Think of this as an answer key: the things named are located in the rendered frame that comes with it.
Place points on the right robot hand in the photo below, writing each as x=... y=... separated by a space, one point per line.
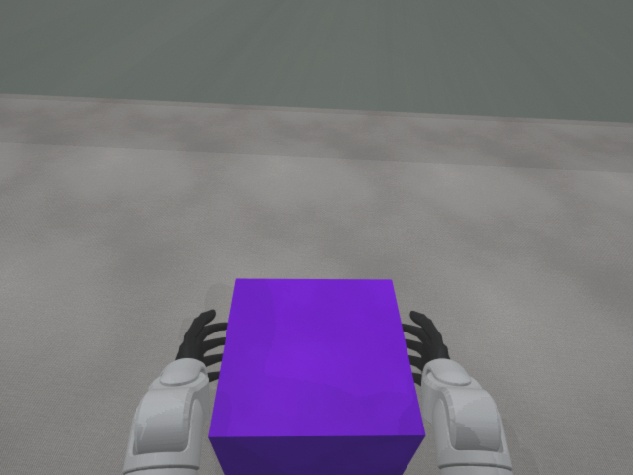
x=432 y=346

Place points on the left robot hand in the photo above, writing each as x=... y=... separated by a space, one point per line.
x=194 y=347

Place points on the carton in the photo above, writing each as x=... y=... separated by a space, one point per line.
x=315 y=379

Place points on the robot left forearm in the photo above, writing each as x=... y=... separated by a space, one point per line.
x=166 y=430

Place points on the robot right forearm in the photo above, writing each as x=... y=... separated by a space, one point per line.
x=468 y=430

